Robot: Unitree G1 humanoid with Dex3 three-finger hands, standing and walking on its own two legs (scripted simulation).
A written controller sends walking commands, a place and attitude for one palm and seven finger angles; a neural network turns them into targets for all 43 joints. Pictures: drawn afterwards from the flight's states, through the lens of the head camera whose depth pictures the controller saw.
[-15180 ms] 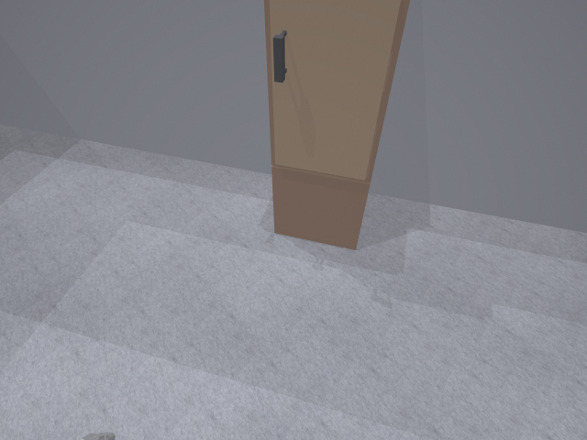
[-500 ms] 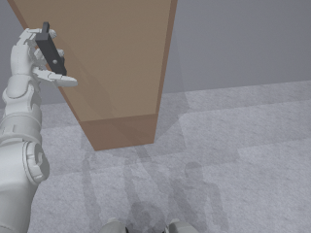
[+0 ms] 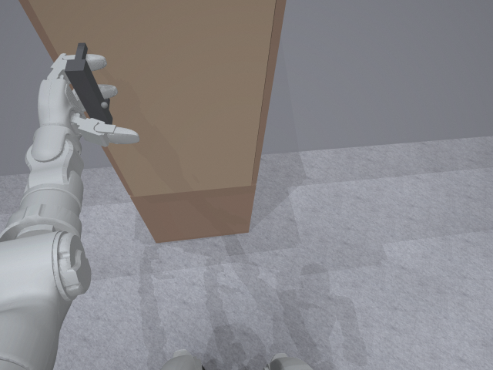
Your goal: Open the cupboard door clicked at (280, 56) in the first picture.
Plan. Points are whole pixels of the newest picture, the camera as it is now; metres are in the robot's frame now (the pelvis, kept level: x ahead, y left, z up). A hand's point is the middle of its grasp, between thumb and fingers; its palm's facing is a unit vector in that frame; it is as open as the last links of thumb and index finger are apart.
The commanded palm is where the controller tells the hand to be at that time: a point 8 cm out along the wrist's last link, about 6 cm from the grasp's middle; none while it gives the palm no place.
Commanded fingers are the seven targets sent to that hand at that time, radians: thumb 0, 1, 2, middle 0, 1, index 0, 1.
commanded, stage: slide the fingers in behind the handle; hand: left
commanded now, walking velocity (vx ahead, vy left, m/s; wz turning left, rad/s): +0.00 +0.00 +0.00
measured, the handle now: (93, 87) +0.56 +0.21 +0.11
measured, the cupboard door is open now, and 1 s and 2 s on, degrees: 0 0 39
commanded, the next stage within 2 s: close the thumb around the handle in 0.16 s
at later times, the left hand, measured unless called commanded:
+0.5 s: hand (101, 102) +0.52 +0.19 +0.12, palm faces +0.06 -1.00 -0.01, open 12.4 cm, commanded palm +0.49 +0.24 +0.11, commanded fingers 0.00 0.23 0.61 -0.35 -1.28 -0.35 -1.28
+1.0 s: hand (105, 105) +0.51 +0.18 +0.11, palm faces +0.06 -1.00 -0.01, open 5.8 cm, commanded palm +0.49 +0.23 +0.11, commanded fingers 0.00 0.90 0.90 -0.40 -1.35 -0.40 -1.35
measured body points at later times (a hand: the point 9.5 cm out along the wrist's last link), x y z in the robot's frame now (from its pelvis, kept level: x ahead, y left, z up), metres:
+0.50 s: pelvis +0.00 +0.00 +0.00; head +0.10 +0.01 +0.44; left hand +0.51 +0.24 +0.12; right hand -0.01 -0.27 -0.11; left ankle +0.03 +0.11 -0.70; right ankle -0.03 -0.10 -0.70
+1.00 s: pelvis +0.00 +0.01 +0.00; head +0.09 +0.02 +0.44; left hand +0.50 +0.24 +0.12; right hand -0.01 -0.26 -0.12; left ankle +0.03 +0.11 -0.70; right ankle -0.03 -0.10 -0.70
